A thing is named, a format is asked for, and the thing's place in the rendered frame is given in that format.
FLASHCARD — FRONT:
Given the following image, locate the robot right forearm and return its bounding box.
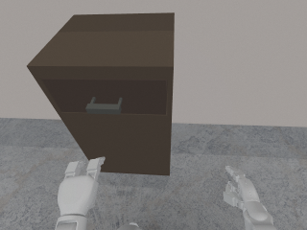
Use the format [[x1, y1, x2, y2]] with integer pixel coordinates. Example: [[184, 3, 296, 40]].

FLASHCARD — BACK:
[[242, 200, 277, 230]]

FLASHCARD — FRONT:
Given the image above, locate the cabinet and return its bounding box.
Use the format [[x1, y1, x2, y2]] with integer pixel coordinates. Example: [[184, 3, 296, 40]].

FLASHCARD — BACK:
[[27, 12, 175, 176]]

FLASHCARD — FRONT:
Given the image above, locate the robot left hand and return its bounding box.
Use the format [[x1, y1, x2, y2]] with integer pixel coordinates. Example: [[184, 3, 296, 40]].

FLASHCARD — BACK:
[[58, 156, 106, 216]]

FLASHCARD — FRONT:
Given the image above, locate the handle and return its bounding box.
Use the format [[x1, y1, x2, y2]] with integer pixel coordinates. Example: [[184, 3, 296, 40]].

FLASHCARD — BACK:
[[85, 97, 123, 115]]

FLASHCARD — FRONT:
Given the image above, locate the robot left forearm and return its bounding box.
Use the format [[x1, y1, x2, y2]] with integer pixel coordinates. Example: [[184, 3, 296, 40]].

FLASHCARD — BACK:
[[55, 214, 88, 230]]

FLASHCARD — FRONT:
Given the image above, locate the robot right hand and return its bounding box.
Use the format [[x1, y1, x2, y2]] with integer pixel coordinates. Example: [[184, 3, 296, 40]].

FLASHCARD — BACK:
[[223, 165, 260, 210]]

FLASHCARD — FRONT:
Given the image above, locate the drawer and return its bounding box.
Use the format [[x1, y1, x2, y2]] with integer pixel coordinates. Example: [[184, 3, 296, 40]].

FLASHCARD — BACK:
[[42, 78, 168, 115]]

